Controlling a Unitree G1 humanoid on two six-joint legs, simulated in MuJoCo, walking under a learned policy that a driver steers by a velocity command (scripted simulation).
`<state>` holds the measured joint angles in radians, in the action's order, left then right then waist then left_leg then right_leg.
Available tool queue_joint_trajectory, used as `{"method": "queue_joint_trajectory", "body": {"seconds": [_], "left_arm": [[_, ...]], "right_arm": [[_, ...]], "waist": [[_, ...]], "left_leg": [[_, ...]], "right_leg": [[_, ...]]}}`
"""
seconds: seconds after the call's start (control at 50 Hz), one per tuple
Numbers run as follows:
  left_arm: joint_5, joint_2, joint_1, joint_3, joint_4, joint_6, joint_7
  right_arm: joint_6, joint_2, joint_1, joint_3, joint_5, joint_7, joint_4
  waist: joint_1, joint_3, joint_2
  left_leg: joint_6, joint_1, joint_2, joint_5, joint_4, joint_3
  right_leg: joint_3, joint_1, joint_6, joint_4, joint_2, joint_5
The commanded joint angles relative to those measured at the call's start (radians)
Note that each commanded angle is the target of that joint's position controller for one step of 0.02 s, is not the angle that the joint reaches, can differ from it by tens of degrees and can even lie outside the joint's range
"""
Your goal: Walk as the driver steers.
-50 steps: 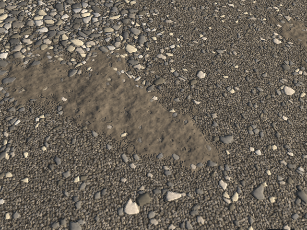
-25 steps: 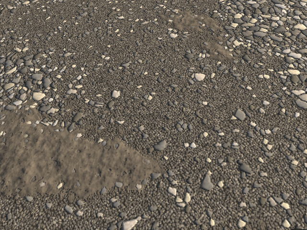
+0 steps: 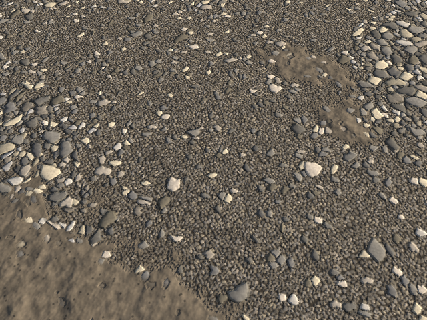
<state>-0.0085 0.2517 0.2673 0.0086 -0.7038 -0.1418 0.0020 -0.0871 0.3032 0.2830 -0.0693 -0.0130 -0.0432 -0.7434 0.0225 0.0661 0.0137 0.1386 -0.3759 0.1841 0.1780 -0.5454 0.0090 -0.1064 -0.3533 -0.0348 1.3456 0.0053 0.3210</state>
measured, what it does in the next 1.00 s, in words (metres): walks ahead: right foot, then left foot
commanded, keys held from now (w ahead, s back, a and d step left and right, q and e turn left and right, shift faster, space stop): w+q+shift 0.38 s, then w+shift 0.06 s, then w+e+shift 0.56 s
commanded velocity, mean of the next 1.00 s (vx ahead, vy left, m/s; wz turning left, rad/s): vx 0.99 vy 0.00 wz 0.19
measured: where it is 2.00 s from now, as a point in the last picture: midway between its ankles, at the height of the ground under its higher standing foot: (168, 128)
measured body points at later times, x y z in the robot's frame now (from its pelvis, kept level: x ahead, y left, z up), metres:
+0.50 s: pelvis +0.44 -0.03 +0.01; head +0.45 -0.02 +0.46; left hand +0.35 +0.26 -0.09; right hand +0.72 -0.20 -0.06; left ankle +0.40 +0.08 -0.62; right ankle +0.48 -0.16 -0.72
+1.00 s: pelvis +0.82 +0.17 +0.01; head +0.82 +0.16 +0.46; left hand +0.94 +0.47 -0.06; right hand +0.87 -0.13 -0.11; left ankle +0.72 +0.29 -0.72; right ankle +0.94 +0.06 -0.62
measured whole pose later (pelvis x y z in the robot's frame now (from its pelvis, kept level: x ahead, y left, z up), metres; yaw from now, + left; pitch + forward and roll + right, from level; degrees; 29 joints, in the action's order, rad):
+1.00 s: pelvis +0.82 +0.17 +0.01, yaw +9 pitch -1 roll +4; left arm -0.04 0.34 0.20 -0.07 -0.66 -0.02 0.01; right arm -0.09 0.32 0.41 -0.09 0.01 -0.01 -0.84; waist 0.07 0.01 0.05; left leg -0.03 -0.03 0.00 0.31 -0.37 0.18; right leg -0.01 -0.77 -0.02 1.23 0.14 0.19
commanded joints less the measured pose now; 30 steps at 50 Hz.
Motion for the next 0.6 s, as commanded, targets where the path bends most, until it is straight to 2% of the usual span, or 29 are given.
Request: {"method": "queue_joint_trajectory", "body": {"seconds": [0.02,0.06,0.08,0.12,0.14,0.16,0.18,0.22,0.24,0.26,0.28,0.3,0.32,0.34,0.36,0.38,0.4,0.42,0.44,0.46,0.48,0.5,0.54,0.58,0.6], "left_arm": [[0.019,0.134,-0.028,-0.035,0.122,-0.029,0.001],[0.029,0.13,-0.055,-0.032,0.14,-0.01,-0.003],[0.04,0.121,-0.124,-0.025,0.174,-0.01,-0.004],[0.048,0.08,-0.235,-0.012,0.212,-0.017,0.003],[0.041,0.068,-0.275,-0.011,0.224,-0.019,0.006],[0.024,0.081,-0.289,-0.021,0.231,-0.019,0.005],[0.005,0.104,-0.291,-0.033,0.232,-0.015,0.002],[-0.019,0.139,-0.31,-0.051,0.238,-0.014,-0.004],[-0.025,0.158,-0.295,-0.063,0.236,-0.018,-0.005],[-0.032,0.19,-0.203,-0.086,0.218,-0.022,-0.008],[-0.038,0.22,-0.031,-0.11,0.192,-0.021,-0.012],[-0.028,0.265,0.213,-0.123,0.163,-0.008,-0.025],[0.016,0.358,0.241,-0.134,0.116,-0.001,-0.002],[0.01,0.26,0.188,-0.124,0.142,0.007,0.002],[0.004,0.189,0.138,-0.11,0.143,0.017,-0.007],[0.017,0.174,0.117,-0.104,0.125,0.027,-0.009],[0.029,0.165,0.103,-0.1,0.102,0.03,-0.008],[0.037,0.138,0.081,-0.091,0.081,0.025,-0.008],[0.029,0.104,0.071,-0.082,0.061,0.021,-0.002],[0.016,0.079,0.085,-0.074,0.038,0.017,0.006],[0.003,0.075,0.095,-0.072,0.017,0.015,0.012],[-0.004,0.092,0.104,-0.075,0.004,0.013,0.014],[-0.009,0.148,0.086,-0.087,-0.001,0.012,0.009],[-0.017,0.18,0.1,-0.097,-0.002,0.009,0.001],[-0.023,0.199,0.128,-0.101,-0.01,0.007,-0.002]], "right_arm": [[-0.016,0.094,0.0,-0.021,0.007,0.016,0.089],[-0.014,0.084,-0.004,-0.014,-0.015,0.029,0.089],[-0.015,0.095,-0.004,-0.016,-0.022,0.039,0.09],[-0.011,0.119,0.005,-0.024,-0.032,0.056,0.081],[-0.009,0.134,0.044,-0.031,-0.036,0.06,0.07],[-0.007,0.145,0.076,-0.036,-0.042,0.062,0.059],[-0.004,0.145,0.092,-0.037,-0.047,0.065,0.051],[0.007,0.13,0.117,-0.038,-0.052,0.069,0.04],[0.015,0.126,0.126,-0.039,-0.048,0.069,0.036],[0.023,0.129,0.121,-0.04,-0.036,0.064,0.035],[0.03,0.122,0.098,-0.034,-0.014,0.053,0.044],[0.03,0.035,0.083,-0.002,0.024,0.043,0.078],[0.015,-0.087,0.278,0.04,-0.046,0.033,0.129],[0.023,0.011,0.216,0.037,-0.076,0.048,0.108],[0.029,0.089,0.082,0.019,-0.054,0.05,0.118],[0.033,0.102,-0.008,0.014,-0.026,0.049,0.131],[0.029,0.084,-0.069,0.014,-0.007,0.042,0.159],[0.034,0.06,-0.071,0.015,-0.017,0.033,0.169],[0.041,0.036,-0.063,0.02,-0.031,0.029,0.171],[0.045,0.008,-0.057,0.029,-0.036,0.027,0.169],[0.047,-0.012,-0.068,0.038,-0.035,0.024,0.175],[0.043,-0.021,-0.094,0.046,-0.025,0.02,0.187],[0.025,-0.002,-0.143,0.054,-0.001,0.009,0.204],[-0.001,0.02,-0.251,0.061,0.014,-0.008,0.226],[-0.013,0.021,-0.301,0.063,0.014,-0.016,0.235]], "waist": [[-0.058,-0.044,0.003],[-0.076,0.035,0.003],[-0.061,0.077,0.0],[-0.018,0.091,-0.029],[0.015,0.064,-0.035],[0.031,0.036,-0.048],[0.035,0.02,-0.069],[0.041,0.009,-0.093],[0.028,-0.007,-0.105],[-0.028,-0.067,-0.116],[-0.133,-0.185,-0.117],[-0.226,-0.378,-0.05],[-0.082,-0.548,0.493],[-0.117,-0.435,0.413],[-0.153,-0.271,0.251],[-0.153,-0.169,0.059],[-0.134,-0.096,0.028],[-0.096,-0.058,0.053],[-0.073,-0.042,0.081],[-0.056,-0.033,0.081],[-0.036,0.002,0.067],[-0.022,0.034,0.044],[0.01,0.073,0.021],[-0.025,0.1,-0.011],[-0.044,0.106,-0.022]], "left_leg": [[0.226,0.198,-0.271,0.231,0.368,-0.567],[0.218,0.029,-0.24,0.178,0.402,-0.486],[0.208,-0.062,-0.211,0.12,0.417,-0.436],[0.15,-0.195,-0.139,0.062,0.395,-0.342],[0.122,-0.226,-0.142,0.081,0.391,-0.344],[0.101,-0.205,-0.155,0.12,0.378,-0.374],[0.085,-0.139,-0.164,0.15,0.345,-0.405],[0.059,0.032,-0.183,0.141,0.26,-0.458],[0.046,0.105,-0.202,0.072,0.199,-0.48],[0.022,0.164,-0.202,-0.088,0.075,-0.476],[-0.021,0.163,-0.174,-0.243,-0.143,-0.429],[-0.049,-0.005,-0.144,-0.155,-0.493,-0.358],[-0.087,-0.346,-0.049,0.391,-0.857,-0.25],[-0.088,-0.473,-0.165,0.283,-0.964,-0.202],[-0.088,-0.512,-0.194,0.202,-0.969,-0.157],[-0.086,-0.482,-0.233,0.158,-0.931,-0.132],[-0.081,-0.455,-0.26,0.126,-0.873,-0.131],[-0.077,-0.407,-0.288,0.115,-0.836,-0.142],[-0.072,-0.389,-0.296,0.122,-0.813,-0.142],[-0.066,-0.379,-0.293,0.146,-0.787,-0.146],[-0.065,-0.4,-0.291,0.159,-0.741,-0.158],[-0.069,-0.439,-0.287,0.135,-0.691,-0.167],[-0.084,-0.483,-0.321,0.011,-0.528,-0.139],[-0.105,-0.37,-0.309,-0.143,-0.318,-0.086],[-0.116,-0.273,-0.287,-0.206,-0.234,-0.066]], "right_leg": [[-0.064,-0.309,0.007,-0.089,0.073,-0.01],[-0.023,-0.28,0.044,-0.244,0.091,-0.022],[0.012,-0.246,0.066,-0.354,0.08,-0.101],[0.059,-0.078,0.093,-0.603,0.035,-0.331],[0.072,0.023,0.102,-0.675,0.006,-0.445],[0.052,0.083,0.112,-0.726,-0.009,-0.513],[0.021,0.096,0.122,-0.773,-0.011,-0.521],[-0.02,0.061,0.122,-0.851,-0.006,-0.445],[-0.021,0.067,0.111,-0.867,-0.006,-0.38],[-0.011,0.147,0.088,-0.861,-0.017,-0.293],[0.006,0.323,0.057,-0.821,0.011,-0.236],[-0.147,0.65,0.0,-0.732,0.176,-0.005],[-0.804,0.928,-0.185,-0.991,0.445,0.443],[-0.882,0.841,-0.15,-1.072,0.427,0.659],[-0.677,0.709,-0.11,-1.066,0.378,0.494],[-0.494,0.573,-0.085,-1.053,0.332,0.253],[-0.39,0.454,-0.094,-1.061,0.294,0.098],[-0.306,0.364,-0.096,-1.083,0.262,0.03],[-0.253,0.324,-0.1,-1.104,0.242,0.004],[-0.229,0.289,-0.117,-1.123,0.229,-0.007],[-0.218,0.256,-0.139,-1.144,0.235,-0.016],[-0.216,0.24,-0.165,-1.166,0.246,-0.033],[-0.197,0.228,-0.191,-1.211,0.251,-0.083],[-0.113,0.153,-0.175,-1.267,0.215,-0.141],[-0.087,0.115,-0.17,-1.299,0.211,-0.156]]}}
Velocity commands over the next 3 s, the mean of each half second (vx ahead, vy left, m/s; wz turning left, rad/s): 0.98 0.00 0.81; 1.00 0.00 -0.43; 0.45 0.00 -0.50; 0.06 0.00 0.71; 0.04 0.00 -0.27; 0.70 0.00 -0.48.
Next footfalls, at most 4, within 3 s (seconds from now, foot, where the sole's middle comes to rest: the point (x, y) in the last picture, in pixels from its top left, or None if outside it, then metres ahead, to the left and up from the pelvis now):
0.30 right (277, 296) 0.52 -0.15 -0.76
0.74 left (138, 229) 0.76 0.30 -0.76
1.18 right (192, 131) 1.21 0.12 -0.76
1.80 left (137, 128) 1.24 0.35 -0.76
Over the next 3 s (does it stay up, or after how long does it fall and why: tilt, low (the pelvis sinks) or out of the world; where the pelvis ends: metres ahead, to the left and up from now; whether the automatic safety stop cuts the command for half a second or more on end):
stays up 1.45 0.19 0.00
